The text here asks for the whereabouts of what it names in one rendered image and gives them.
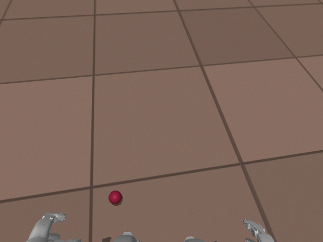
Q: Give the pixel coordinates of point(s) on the right robot hand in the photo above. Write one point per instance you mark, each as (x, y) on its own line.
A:
(257, 231)

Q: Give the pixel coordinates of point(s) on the left robot hand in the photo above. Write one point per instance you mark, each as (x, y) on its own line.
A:
(43, 226)

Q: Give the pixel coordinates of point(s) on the ball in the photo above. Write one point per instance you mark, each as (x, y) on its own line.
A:
(115, 197)

